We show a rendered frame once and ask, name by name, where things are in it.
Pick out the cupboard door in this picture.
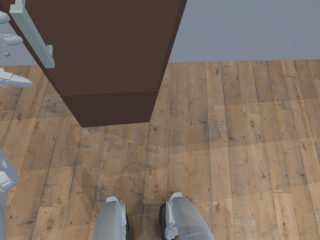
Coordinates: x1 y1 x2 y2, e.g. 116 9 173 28
0 0 181 96

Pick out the right robot foot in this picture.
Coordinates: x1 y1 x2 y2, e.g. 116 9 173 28
159 203 175 240

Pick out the robot left upper arm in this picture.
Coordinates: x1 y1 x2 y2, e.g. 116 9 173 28
0 151 19 240

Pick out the left robot thigh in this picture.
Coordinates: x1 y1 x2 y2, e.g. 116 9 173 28
92 200 127 240

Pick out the handle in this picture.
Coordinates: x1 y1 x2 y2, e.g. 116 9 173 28
9 0 55 68

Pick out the left robot hand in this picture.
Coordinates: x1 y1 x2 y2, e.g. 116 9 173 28
0 11 33 89

